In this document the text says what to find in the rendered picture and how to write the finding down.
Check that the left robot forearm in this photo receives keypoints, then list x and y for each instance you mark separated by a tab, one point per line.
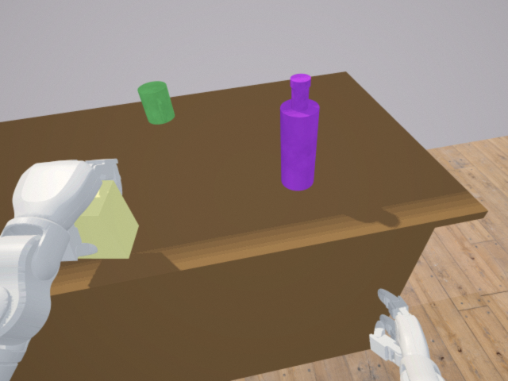
31	249

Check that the right robot forearm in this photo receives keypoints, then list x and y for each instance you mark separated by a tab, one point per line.
418	368

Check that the sponge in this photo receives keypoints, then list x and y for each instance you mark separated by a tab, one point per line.
108	223

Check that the right robot hand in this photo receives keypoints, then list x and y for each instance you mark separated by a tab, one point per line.
407	337

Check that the table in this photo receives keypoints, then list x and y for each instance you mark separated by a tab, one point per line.
231	274

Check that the left robot hand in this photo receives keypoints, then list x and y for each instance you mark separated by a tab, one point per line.
61	191

